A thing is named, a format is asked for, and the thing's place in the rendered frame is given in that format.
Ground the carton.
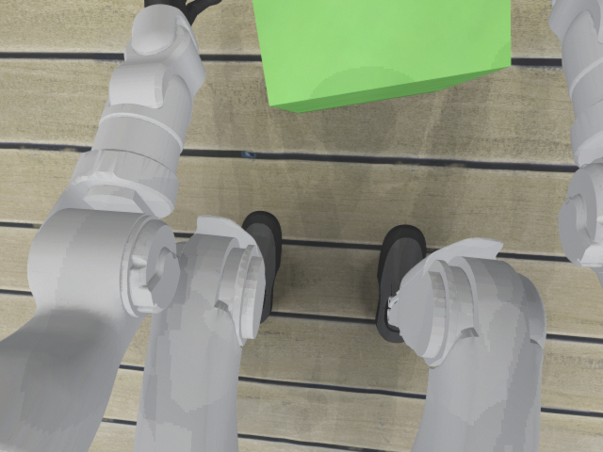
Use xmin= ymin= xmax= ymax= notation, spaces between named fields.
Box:
xmin=253 ymin=0 xmax=511 ymax=113

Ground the robot left upper arm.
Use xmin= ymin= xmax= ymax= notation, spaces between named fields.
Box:
xmin=0 ymin=208 xmax=180 ymax=452

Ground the left robot hand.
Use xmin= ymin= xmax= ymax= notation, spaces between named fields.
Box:
xmin=144 ymin=0 xmax=222 ymax=26

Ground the robot right upper arm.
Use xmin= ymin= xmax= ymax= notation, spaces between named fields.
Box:
xmin=558 ymin=156 xmax=603 ymax=289

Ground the right robot shin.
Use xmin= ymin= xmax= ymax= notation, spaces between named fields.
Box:
xmin=387 ymin=237 xmax=546 ymax=349

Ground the robot left forearm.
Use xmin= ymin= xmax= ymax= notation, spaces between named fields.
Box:
xmin=27 ymin=4 xmax=206 ymax=295

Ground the robot right thigh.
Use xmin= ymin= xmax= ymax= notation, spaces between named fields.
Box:
xmin=410 ymin=256 xmax=544 ymax=452

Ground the robot right forearm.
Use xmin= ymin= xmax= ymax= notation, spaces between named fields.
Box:
xmin=548 ymin=0 xmax=603 ymax=168

